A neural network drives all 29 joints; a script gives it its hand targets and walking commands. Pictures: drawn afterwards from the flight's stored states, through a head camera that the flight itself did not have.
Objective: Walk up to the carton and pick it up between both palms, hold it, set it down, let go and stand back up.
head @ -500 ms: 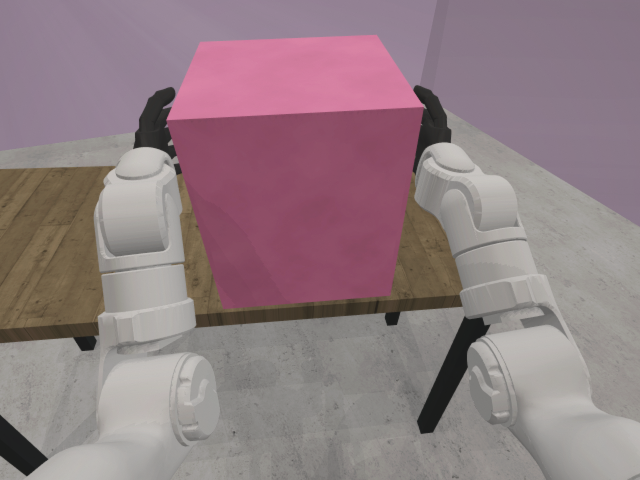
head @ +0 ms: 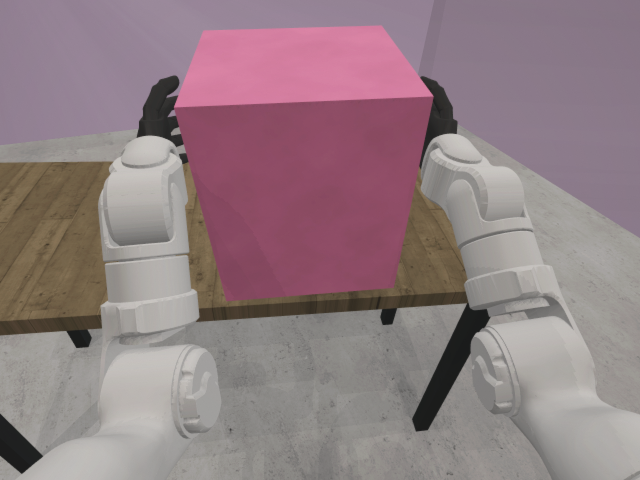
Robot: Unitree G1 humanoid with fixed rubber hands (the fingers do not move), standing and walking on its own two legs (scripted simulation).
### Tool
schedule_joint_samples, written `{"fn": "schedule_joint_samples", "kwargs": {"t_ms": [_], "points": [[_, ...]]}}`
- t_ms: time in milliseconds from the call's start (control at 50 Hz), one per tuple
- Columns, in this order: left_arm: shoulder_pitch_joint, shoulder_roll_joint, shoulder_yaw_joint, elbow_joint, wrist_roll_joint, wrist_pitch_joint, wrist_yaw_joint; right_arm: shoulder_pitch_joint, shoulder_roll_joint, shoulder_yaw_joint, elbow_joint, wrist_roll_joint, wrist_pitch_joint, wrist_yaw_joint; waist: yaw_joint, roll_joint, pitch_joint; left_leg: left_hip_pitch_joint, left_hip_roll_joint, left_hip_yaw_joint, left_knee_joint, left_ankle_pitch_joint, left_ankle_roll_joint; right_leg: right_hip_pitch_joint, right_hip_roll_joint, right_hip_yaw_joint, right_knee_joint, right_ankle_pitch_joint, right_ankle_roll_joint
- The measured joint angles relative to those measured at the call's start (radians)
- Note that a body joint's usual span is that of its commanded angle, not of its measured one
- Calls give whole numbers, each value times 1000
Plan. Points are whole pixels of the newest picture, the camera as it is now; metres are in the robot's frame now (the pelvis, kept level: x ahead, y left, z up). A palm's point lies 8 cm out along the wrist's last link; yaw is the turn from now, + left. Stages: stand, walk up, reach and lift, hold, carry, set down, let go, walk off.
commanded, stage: hold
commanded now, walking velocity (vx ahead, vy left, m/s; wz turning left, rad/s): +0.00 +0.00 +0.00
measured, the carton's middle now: (303, 165) +0.40 +0.00 +0.24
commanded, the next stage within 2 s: none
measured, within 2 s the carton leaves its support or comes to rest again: neither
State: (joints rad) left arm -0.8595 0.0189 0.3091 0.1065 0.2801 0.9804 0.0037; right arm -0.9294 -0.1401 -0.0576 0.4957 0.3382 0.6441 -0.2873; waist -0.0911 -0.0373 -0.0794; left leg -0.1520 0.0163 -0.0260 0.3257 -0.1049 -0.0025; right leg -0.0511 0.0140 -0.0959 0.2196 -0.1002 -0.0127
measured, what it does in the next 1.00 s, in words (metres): stands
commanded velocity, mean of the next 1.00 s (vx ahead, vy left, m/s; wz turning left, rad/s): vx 0.00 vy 0.00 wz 0.00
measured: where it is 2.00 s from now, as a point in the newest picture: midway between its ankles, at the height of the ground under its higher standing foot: outside the picture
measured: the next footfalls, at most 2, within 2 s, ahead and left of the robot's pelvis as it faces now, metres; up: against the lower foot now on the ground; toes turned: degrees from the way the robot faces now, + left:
none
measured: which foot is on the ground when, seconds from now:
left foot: down 0.00-1.00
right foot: down 0.00-1.00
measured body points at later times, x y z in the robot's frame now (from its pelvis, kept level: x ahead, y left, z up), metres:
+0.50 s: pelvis +0.01 +0.01 +0.00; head -0.06 +0.03 +0.45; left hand +0.38 +0.16 +0.28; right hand +0.39 -0.15 +0.28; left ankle +0.05 +0.12 -0.75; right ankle +0.02 -0.11 -0.75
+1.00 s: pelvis +0.01 +0.00 +0.00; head -0.05 +0.02 +0.45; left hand +0.38 +0.15 +0.28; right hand +0.39 -0.15 +0.28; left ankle +0.05 +0.11 -0.75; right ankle +0.02 -0.11 -0.75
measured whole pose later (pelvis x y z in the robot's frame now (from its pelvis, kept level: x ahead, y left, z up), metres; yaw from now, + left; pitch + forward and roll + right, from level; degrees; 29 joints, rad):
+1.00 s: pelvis +0.01 +0.00 +0.00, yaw -1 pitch -5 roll -1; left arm -0.83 0.00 0.31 0.04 0.28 1.02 0.00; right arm -0.91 -0.16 -0.02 0.45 0.37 0.67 -0.30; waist -0.09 -0.03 -0.07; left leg -0.11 0.02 -0.01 0.32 -0.12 0.00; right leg -0.01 0.01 -0.08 0.21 -0.11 -0.01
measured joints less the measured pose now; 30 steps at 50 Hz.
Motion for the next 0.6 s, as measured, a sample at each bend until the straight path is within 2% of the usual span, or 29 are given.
{"fn": "schedule_joint_samples", "kwargs": {"t_ms": [300, 600], "points": [[-14, -14, 13, 5, 20, 15, 4, -31, -4, -14, 38, -7, 9, 19, 0, 3, -2, 8, -7, 7, 4, -6, 8, 9, -7, 6, -2, -1, 8], [0, -19, 0, -25, 14, 31, 9, -7, -22, 15, 0, 12, 21, 12, 2, 7, 9, 34, -4, 11, 1, -16, 8, 37, -5, 12, -12, -5, 8]]}}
